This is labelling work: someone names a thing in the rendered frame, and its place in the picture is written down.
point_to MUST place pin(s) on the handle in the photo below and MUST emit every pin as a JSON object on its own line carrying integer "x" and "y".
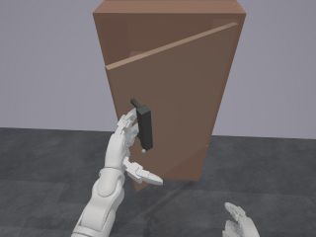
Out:
{"x": 144, "y": 125}

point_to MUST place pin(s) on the robot left hand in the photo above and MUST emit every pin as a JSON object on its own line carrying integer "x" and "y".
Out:
{"x": 118, "y": 148}

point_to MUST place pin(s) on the robot right hand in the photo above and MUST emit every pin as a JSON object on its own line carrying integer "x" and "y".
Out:
{"x": 245, "y": 227}

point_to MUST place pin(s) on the left robot forearm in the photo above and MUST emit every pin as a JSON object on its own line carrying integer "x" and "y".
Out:
{"x": 98, "y": 216}

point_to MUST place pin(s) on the cupboard door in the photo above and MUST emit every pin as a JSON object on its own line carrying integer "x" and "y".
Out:
{"x": 180, "y": 84}

